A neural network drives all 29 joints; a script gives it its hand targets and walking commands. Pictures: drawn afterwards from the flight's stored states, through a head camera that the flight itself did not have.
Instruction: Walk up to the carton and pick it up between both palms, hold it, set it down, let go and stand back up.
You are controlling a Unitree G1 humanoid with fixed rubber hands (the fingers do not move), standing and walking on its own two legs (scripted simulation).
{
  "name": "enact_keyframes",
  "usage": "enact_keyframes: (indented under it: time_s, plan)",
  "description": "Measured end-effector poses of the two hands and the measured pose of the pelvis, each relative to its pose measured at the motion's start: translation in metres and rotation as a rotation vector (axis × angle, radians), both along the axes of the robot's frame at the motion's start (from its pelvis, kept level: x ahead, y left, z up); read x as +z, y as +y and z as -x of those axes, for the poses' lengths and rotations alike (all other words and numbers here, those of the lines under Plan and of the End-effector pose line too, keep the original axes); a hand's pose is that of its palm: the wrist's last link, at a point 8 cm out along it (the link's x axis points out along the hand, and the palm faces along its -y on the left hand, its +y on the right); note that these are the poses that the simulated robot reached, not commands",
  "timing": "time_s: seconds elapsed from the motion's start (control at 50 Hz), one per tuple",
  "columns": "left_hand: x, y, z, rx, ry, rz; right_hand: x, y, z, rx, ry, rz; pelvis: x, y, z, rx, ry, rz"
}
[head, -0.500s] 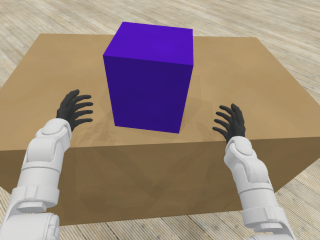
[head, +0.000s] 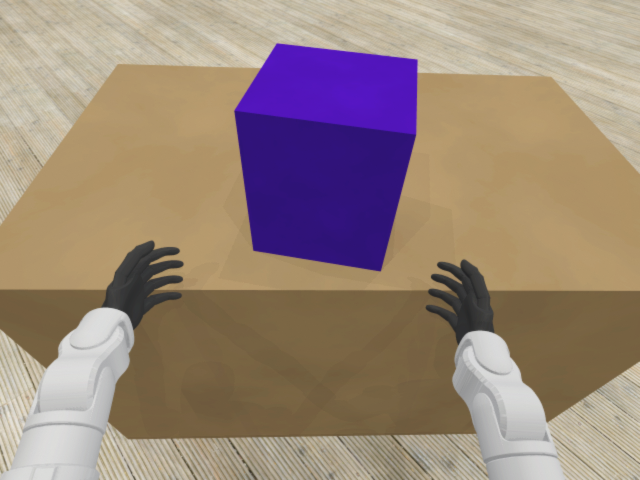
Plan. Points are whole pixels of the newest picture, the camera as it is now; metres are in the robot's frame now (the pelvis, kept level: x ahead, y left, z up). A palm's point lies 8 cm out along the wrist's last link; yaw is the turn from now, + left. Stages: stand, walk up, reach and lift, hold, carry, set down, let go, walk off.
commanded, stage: set down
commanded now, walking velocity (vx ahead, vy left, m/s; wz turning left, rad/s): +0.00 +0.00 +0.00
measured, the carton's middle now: (330, 161) +0.54 -0.02 +0.11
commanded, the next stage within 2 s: let go in 1.34 s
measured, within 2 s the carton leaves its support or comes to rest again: neither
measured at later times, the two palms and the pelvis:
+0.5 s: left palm (119, 363) +0.25 +0.24 +0.02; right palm (469, 371) +0.24 -0.19 +0.01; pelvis +0.03 +0.00 +0.00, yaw -1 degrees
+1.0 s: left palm (143, 439) +0.19 +0.22 -0.06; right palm (489, 438) +0.18 -0.22 -0.06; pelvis +0.01 -0.01 +0.00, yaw -1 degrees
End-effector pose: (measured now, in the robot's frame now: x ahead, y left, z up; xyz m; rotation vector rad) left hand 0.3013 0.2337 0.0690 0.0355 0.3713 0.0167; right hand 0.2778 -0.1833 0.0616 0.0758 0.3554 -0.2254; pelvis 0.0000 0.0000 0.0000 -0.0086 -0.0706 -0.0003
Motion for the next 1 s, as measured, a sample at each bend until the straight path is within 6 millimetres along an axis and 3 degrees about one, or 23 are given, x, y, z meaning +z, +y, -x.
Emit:
enact_keyframes:
  time_s: [0.16,0.34,0.54,0.74,1.0]
  plan:
    - [-0.037,-0.008,0.034,0.003,0.097,0.025,-0.019,-0.011,0.024,0.012,0.076,0.033,0.000,-0.002,-0.013,-0.003,0.005,0.004]
    - [-0.038,-0.005,0.034,0.003,0.090,-0.028,-0.016,-0.018,0.016,0.023,0.049,0.052,0.001,-0.003,-0.020,-0.012,0.045,0.001]
    - [-0.051,0.007,0.058,0.035,0.178,-0.056,-0.055,-0.004,0.040,0.068,0.178,0.019,0.002,0.001,-0.030,-0.008,0.031,0.003]
    - [-0.083,-0.002,0.082,0.025,0.254,-0.063,-0.068,-0.024,0.060,0.054,0.189,0.099,0.001,0.001,-0.024,-0.013,0.025,0.004]
    - [-0.128,-0.014,0.115,0.048,0.396,-0.128,-0.124,-0.038,0.093,0.125,0.334,0.110,-0.001,-0.007,-0.013,-0.013,0.018,-0.005]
